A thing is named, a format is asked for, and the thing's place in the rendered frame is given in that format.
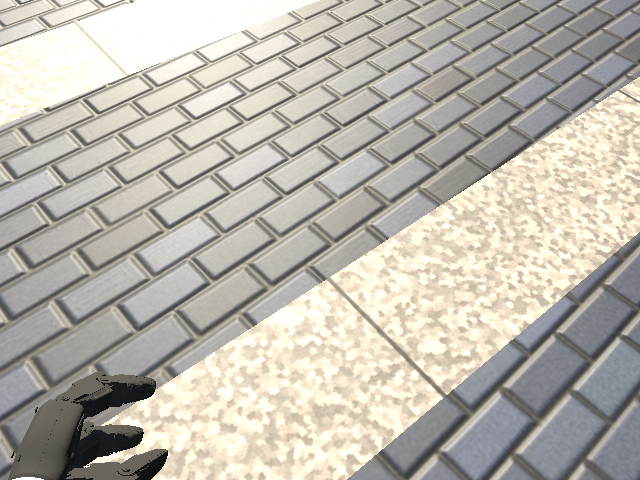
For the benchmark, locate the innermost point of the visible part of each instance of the robot left hand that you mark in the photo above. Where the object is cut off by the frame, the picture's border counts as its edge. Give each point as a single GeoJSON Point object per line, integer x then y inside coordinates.
{"type": "Point", "coordinates": [57, 445]}

